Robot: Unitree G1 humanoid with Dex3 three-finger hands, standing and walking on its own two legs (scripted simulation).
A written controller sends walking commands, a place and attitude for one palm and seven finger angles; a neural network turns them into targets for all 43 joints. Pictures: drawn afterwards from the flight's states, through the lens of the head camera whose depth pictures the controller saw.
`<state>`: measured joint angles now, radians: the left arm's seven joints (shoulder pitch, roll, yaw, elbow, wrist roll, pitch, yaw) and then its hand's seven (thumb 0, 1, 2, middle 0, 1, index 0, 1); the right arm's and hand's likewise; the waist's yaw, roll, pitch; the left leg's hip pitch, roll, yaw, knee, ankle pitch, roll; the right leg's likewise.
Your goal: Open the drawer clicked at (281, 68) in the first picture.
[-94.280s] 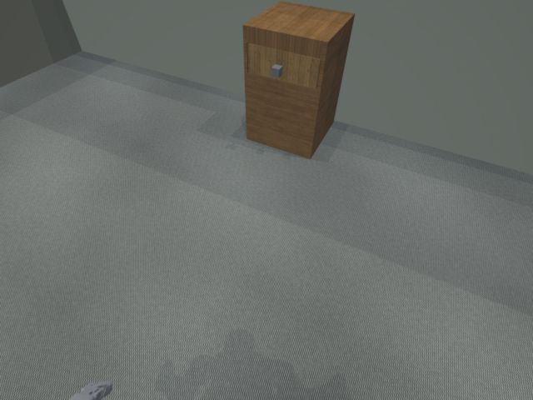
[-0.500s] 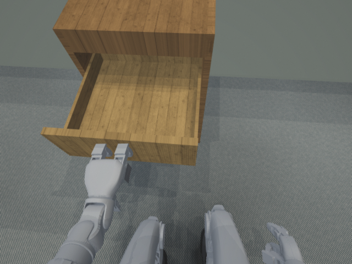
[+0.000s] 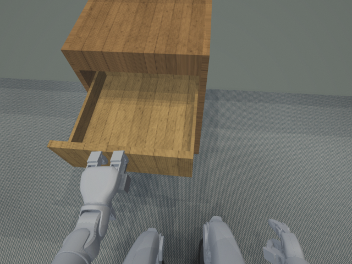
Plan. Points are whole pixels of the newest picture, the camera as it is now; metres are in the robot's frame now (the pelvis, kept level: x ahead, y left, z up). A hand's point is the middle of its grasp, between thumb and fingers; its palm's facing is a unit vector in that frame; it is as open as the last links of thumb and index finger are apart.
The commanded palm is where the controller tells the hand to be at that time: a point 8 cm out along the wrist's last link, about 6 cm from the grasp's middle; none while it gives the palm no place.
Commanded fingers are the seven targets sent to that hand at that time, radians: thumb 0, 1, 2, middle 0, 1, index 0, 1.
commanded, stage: lift the hand off the handle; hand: left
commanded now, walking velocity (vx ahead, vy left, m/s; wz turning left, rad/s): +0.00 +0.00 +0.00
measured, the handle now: (121, 176) +0.34 +0.18 -0.12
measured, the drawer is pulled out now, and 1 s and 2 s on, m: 0.28 0.28 0.28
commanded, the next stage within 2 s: draw the hand back to the body in 1.56 s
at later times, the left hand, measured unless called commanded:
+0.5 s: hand (105, 184) +0.30 +0.18 -0.03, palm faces -0.02 -0.05 -1.00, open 13.8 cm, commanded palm +0.27 +0.19 +0.02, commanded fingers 0.00 -0.50 0.30 -0.30 -1.20 -0.30 -1.20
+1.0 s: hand (95, 176) +0.30 +0.20 +0.00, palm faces -0.02 -0.07 -1.00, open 13.9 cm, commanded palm +0.27 +0.19 +0.06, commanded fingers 0.00 -0.50 0.30 -0.30 -1.20 -0.30 -1.20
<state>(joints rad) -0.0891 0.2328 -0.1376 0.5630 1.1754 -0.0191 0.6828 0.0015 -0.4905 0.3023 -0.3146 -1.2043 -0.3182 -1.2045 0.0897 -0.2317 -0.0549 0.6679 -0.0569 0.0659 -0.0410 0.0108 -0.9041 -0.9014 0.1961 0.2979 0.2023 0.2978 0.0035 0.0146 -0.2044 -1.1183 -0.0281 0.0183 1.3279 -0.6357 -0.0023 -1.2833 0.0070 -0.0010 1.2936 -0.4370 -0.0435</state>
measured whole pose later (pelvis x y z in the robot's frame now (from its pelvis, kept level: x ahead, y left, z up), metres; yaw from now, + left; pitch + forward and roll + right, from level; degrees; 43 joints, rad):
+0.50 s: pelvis +0.01 +0.00 +0.03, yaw -1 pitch +21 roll +3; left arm 0.01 0.23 -0.15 0.47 1.16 0.01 0.65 0.00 -0.49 0.30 -0.31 -1.20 -0.32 -1.20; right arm 0.11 -0.23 -0.04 0.65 -0.05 0.08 -0.04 0.01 -0.90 -0.90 0.20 0.30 0.20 0.30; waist 0.01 0.02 -0.19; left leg -0.96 -0.02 0.02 1.20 -0.60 -0.01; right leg -1.13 0.02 0.01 1.18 -0.42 -0.05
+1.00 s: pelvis +0.02 +0.00 +0.05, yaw -2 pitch +18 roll +2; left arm 0.03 0.25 -0.15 0.42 1.12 0.03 0.58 0.00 -0.49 0.30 -0.31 -1.20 -0.31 -1.20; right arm 0.14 -0.23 -0.04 0.63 -0.03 0.08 -0.05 0.01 -0.90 -0.90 0.20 0.30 0.20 0.30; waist 0.01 0.02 -0.17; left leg -0.82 -0.02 0.03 1.08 -0.56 0.01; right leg -0.99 0.02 0.02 1.06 -0.38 -0.03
